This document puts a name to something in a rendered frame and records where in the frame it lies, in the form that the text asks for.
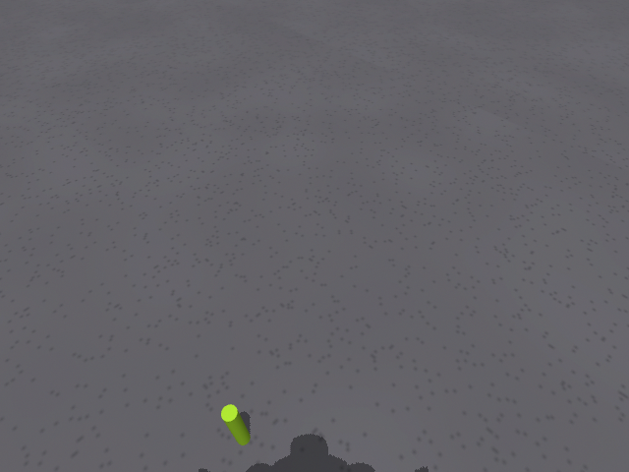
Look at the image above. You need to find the can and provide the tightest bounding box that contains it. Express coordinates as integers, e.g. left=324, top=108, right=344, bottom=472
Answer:
left=221, top=404, right=251, bottom=445

